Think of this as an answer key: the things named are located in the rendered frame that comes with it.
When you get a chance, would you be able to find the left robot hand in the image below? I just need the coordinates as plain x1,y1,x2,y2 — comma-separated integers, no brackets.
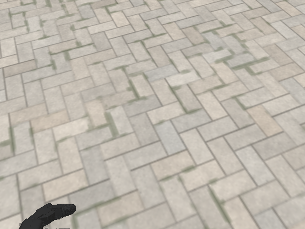
19,203,76,229

